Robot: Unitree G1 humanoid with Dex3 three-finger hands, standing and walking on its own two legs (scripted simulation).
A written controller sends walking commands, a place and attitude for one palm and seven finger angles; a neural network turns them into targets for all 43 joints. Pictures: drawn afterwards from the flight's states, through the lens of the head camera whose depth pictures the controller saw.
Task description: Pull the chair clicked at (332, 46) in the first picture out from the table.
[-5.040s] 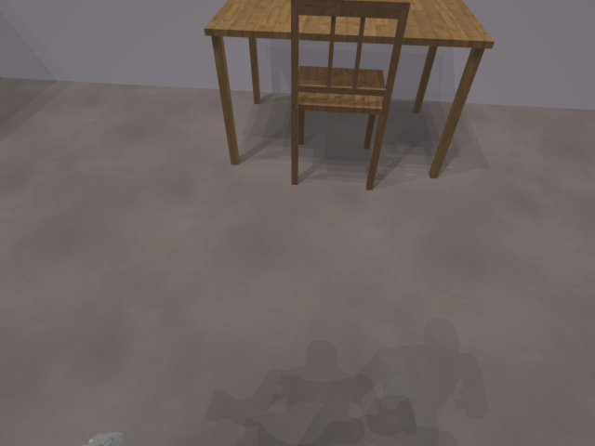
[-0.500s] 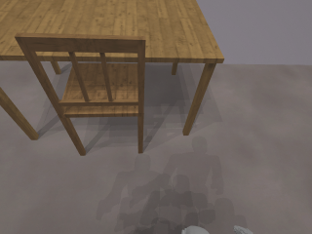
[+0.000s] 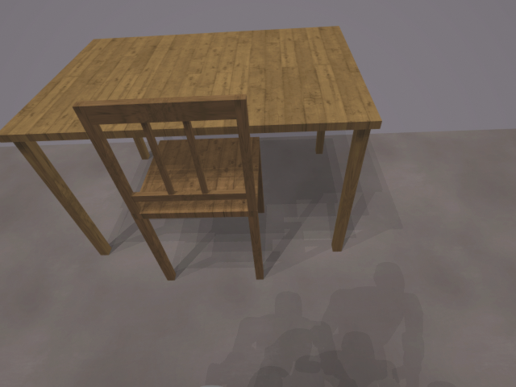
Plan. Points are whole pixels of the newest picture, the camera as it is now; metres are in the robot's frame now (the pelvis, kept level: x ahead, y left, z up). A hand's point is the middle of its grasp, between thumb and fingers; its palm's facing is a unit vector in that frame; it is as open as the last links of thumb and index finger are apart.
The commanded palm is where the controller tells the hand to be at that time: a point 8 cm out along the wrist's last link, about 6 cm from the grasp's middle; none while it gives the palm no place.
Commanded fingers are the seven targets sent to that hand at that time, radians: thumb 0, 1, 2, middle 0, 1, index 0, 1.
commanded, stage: take the last steps up to it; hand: left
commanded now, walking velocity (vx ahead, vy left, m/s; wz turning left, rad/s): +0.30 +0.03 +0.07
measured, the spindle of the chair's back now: (159, 160) +0.72 +0.33 -0.09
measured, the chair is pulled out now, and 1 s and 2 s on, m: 0.00 0.00 0.00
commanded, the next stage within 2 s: come to a stop and stand still in 0.70 s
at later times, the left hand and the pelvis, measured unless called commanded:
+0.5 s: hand out of the picture +0.08 +0.26 -0.19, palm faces +0.05 -0.99 -0.15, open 7.4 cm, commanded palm none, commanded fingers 0.00 0.90 0.90 -0.20 -0.30 -0.20 -0.30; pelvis +0.12 +0.08 -0.01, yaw -1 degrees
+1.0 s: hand (179, 293) +0.35 +0.21 -0.17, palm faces -0.03 -0.97 -0.24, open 7.2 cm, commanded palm none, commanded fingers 0.00 0.90 0.90 -0.20 -0.30 -0.20 -0.30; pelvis +0.26 +0.04 -0.01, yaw -1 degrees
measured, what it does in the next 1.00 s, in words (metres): walks ahead: left foot, then right foot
